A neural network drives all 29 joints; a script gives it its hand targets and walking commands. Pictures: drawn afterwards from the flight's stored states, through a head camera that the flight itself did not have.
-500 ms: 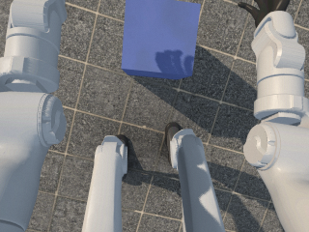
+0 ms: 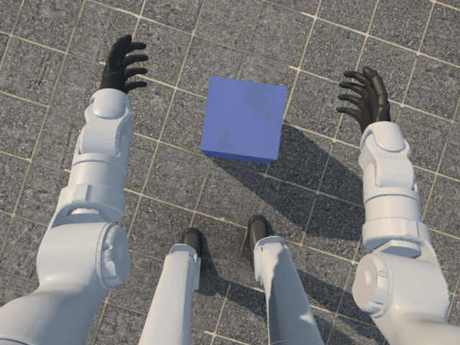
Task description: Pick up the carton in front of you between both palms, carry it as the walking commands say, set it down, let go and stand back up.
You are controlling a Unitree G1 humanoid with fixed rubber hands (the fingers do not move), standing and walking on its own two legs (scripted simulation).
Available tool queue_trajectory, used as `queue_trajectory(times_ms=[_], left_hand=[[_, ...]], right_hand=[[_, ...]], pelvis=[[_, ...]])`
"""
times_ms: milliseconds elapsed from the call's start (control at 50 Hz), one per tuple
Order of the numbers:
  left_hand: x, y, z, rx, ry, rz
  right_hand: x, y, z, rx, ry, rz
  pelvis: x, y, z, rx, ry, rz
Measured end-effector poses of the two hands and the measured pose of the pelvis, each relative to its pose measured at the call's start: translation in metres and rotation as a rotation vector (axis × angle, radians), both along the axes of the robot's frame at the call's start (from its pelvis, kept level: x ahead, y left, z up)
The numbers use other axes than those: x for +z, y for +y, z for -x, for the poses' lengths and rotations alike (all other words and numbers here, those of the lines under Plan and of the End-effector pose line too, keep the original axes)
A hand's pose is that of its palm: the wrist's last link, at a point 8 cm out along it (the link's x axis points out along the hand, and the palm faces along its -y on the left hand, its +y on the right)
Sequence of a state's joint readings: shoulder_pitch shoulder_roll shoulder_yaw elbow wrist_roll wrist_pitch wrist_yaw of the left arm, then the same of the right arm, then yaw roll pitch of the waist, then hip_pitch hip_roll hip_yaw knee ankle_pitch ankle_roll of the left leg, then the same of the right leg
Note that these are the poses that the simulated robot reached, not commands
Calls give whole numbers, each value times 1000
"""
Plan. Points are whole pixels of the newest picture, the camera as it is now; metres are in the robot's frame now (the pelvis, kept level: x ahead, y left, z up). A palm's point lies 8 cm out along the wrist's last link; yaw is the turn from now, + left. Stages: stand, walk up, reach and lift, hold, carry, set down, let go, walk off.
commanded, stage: let go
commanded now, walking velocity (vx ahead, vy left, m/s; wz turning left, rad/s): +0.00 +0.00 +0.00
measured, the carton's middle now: (240, 126) +0.51 -0.06 -0.55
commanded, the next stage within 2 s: stand in 1.20 s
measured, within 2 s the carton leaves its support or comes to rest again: neither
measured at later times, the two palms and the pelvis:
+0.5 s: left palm (47, 211) +0.32 +0.20 -0.01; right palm (432, 254) +0.26 -0.24 +0.00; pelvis +0.05 +0.00 +0.08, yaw -2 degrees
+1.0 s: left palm out of the picture +0.24 +0.24 +0.03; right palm (436, 289) +0.23 -0.22 +0.03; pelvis +0.08 +0.01 +0.10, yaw -2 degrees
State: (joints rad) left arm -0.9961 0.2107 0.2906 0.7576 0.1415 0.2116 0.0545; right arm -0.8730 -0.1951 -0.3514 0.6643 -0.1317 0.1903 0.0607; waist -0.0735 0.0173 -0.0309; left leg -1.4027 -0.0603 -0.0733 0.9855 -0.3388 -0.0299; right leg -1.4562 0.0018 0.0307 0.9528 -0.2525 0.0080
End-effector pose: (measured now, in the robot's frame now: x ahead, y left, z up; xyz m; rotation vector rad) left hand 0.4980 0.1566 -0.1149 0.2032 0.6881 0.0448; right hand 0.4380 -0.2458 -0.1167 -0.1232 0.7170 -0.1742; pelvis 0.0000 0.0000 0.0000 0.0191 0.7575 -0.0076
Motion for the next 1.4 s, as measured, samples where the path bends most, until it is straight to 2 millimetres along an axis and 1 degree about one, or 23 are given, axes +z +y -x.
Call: queue_trajectory(times_ms=[100, 180, 260, 500, 560, 620, 660, 720, 840, 920, 1040, 1220, 1260, 1300, 1400], left_hand=[[20, 9, 44, 21, 20, -5], [40, 14, 70, 11, 25, -2], [59, 20, 93, -1, 30, 0], [104, 47, 174, -22, 61, 2], [115, 54, 192, -25, 65, 4], [124, 61, 208, -27, 68, 5], [130, 65, 217, -26, 71, 4], [137, 72, 230, -21, 78, 3], [146, 84, 249, -6, 94, 3], [149, 86, 255, 0, 100, 8], [149, 81, 254, -2, 102, 14], [142, 72, 258, 4, 94, -12], [138, 80, 262, 9, 117, -63], [135, 92, 268, 23, 143, -112], [135, 119, 279, 63, 191, -187]], right_hand=[[25, -6, 36, 52, 43, 16], [47, -11, 64, 63, 55, 16], [66, -12, 92, 62, 60, 8], [116, 1, 182, 41, 78, -4], [128, 5, 201, 35, 83, -3], [137, 9, 214, 31, 86, -4], [142, 12, 219, 32, 85, -6], [146, 16, 221, 41, 82, -6], [148, 22, 215, 65, 79, -5], [148, 24, 210, 74, 80, -3], [149, 21, 210, 74, 87, -1], [151, 2, 215, 39, 105, 67], [147, -8, 217, 33, 104, 98], [142, -19, 220, 28, 112, 124], [130, -39, 230, 25, 158, 152]], pelvis=[[22, -4, -11, 1, -75, 0], [37, -7, -18, -2, -139, 2], [49, -7, -26, -8, -205, 5], [80, 0, -50, -30, -459, 25], [87, 2, -57, -33, -529, 32], [93, 5, -63, -35, -594, 39], [95, 8, -67, -36, -634, 43], [98, 11, -71, -37, -686, 47], [100, 16, -75, -35, -765, 50], [99, 16, -75, -32, -798, 49], [99, 13, -75, -29, -823, 49], [96, 4, -73, -39, -814, 48], [94, 3, -72, -35, -794, 46], [93, 1, -72, -32, -779, 44], [92, -2, -75, -26, -759, 40]])
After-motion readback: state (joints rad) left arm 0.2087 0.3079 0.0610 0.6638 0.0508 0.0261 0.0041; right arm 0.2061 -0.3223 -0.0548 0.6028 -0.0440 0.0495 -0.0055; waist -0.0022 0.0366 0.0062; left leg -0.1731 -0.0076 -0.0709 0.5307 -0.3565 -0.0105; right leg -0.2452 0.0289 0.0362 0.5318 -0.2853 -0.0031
